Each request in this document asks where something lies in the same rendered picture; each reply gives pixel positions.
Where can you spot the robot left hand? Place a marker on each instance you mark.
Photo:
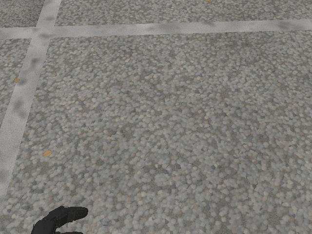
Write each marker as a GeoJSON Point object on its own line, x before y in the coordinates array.
{"type": "Point", "coordinates": [57, 218]}

